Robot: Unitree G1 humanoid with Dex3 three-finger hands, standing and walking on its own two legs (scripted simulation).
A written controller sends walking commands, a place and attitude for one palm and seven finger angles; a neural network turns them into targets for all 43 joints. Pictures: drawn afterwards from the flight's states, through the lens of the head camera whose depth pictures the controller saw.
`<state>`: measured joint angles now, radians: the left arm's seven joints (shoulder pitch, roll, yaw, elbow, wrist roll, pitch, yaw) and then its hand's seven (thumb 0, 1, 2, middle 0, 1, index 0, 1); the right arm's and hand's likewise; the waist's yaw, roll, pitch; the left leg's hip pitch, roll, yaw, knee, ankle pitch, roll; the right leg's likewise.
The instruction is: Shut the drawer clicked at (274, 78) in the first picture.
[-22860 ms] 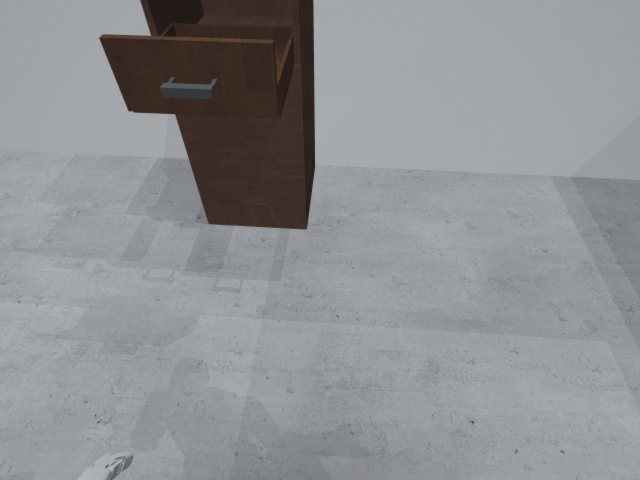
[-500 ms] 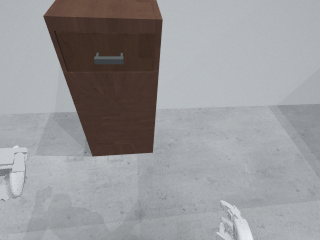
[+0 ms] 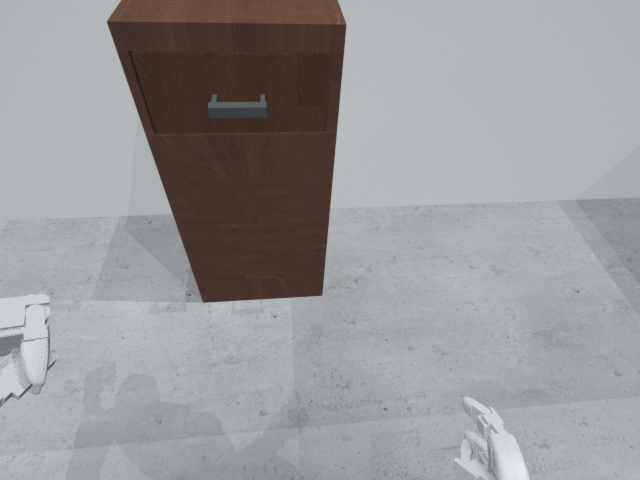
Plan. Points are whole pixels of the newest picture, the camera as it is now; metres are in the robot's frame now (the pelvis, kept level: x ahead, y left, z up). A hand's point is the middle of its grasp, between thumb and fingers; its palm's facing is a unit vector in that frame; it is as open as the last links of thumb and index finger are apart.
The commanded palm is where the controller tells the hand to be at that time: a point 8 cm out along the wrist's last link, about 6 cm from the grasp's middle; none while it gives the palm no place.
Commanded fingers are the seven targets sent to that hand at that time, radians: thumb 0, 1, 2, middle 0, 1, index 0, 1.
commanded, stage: stop stepping back and stand still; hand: left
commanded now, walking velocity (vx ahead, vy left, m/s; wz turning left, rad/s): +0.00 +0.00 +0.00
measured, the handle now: (238, 104) +0.80 +0.21 +0.04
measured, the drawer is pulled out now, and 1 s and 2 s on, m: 0.00 0.00 0.00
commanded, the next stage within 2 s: let the arm hang, fingers relaxed in 0.26 s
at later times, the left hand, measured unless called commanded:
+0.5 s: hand (105, 432) +0.18 +0.27 -0.03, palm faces +0.11 -0.89 -0.45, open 3.1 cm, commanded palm none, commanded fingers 0.00 0.90 0.90 -1.08 -1.25 -1.08 -1.25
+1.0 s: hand out of the picture -0.06 +0.22 -0.17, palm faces +0.08 -0.96 -0.28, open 5.9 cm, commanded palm none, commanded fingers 0.00 0.90 0.90 -0.20 -0.30 -0.20 -0.30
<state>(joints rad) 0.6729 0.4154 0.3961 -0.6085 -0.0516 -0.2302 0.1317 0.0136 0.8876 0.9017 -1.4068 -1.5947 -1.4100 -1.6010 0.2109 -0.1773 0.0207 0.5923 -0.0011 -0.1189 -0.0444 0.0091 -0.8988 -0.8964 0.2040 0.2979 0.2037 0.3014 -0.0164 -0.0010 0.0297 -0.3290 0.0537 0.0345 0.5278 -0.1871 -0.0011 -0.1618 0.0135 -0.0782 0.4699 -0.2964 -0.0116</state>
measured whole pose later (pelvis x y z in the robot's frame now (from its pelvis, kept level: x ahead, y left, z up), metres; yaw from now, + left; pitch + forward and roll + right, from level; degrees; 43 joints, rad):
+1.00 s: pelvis -0.01 +0.01 +0.00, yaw +3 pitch -2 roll -1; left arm 0.32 0.25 0.03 1.14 0.01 0.02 0.01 0.01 0.91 0.90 -0.45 -0.58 -0.45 -0.59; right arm 0.23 -0.21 -0.02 1.09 -0.02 0.03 -0.01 0.00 -0.90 -0.90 0.20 0.30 0.20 0.30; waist 0.01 0.03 0.08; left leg -0.30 0.01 -0.01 0.47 -0.13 0.01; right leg -0.13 -0.02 -0.12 0.45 -0.28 -0.01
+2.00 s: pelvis +0.02 -0.01 +0.01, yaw +2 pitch -2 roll +0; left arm 0.20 0.23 0.03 1.16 0.01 -0.01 0.02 0.00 0.91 0.90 -0.20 -0.30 -0.21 -0.30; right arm 0.15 -0.24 -0.02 1.14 -0.02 0.01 -0.02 0.00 -0.90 -0.90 0.20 0.30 0.20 0.30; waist 0.00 0.02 0.07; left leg -0.20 0.03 0.02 0.39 -0.14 -0.02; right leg -0.04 0.00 -0.10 0.36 -0.28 -0.02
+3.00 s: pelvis +0.02 -0.01 +0.01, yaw +1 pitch -2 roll +0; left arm 0.18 0.25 0.02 1.16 0.01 -0.01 0.01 0.00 0.90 0.90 -0.20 -0.30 -0.21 -0.30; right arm 0.15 -0.26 -0.01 1.15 -0.02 0.00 -0.02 0.00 -0.90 -0.90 0.20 0.30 0.20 0.30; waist 0.00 0.01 0.06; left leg -0.18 0.03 0.03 0.36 -0.14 -0.02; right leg -0.02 0.00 -0.09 0.32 -0.27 -0.02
